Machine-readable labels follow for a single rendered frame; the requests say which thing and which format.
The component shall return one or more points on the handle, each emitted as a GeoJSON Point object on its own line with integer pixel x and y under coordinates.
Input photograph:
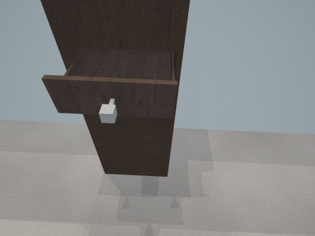
{"type": "Point", "coordinates": [108, 112]}

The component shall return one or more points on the drawer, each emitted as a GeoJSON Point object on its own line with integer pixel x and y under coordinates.
{"type": "Point", "coordinates": [141, 82]}

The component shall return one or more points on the cabinet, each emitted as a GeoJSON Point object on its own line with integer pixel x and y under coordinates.
{"type": "Point", "coordinates": [138, 146]}

